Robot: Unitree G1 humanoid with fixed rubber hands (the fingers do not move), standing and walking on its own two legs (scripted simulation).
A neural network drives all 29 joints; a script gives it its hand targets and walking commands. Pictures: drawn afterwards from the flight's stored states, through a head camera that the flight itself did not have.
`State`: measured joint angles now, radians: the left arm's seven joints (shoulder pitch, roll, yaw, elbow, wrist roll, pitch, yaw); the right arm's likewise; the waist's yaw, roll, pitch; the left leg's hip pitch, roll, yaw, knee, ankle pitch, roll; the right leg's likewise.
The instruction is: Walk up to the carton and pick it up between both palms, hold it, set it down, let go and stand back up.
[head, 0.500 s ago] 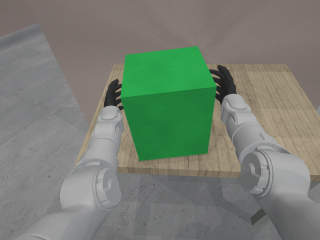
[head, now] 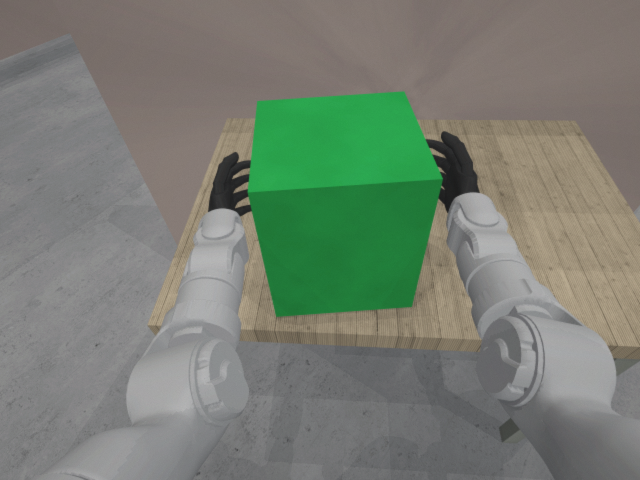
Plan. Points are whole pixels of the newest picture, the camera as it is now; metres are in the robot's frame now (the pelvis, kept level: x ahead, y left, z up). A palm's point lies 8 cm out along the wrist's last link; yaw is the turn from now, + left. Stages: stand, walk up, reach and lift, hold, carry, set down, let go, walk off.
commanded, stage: set down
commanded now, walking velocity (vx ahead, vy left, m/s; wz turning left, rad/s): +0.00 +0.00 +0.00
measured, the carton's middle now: (337, 208) +0.46 +0.08 +0.06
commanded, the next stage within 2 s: none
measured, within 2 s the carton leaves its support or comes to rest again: neither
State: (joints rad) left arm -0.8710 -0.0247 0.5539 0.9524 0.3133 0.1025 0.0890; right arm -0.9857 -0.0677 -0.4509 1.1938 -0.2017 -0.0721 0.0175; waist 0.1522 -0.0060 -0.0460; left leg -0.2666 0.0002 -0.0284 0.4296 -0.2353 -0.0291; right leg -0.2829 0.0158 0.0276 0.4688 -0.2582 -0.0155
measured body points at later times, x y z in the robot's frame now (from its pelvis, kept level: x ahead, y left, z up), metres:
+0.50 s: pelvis +0.00 +0.00 +0.00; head +0.03 +0.00 +0.45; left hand +0.40 +0.22 +0.08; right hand +0.47 -0.08 +0.11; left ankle -0.01 +0.13 -0.74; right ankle -0.01 -0.11 -0.74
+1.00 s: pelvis +0.01 +0.01 +0.00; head +0.05 +0.00 +0.45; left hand +0.41 +0.22 +0.09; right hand +0.48 -0.09 +0.09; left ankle -0.01 +0.13 -0.74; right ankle -0.01 -0.11 -0.74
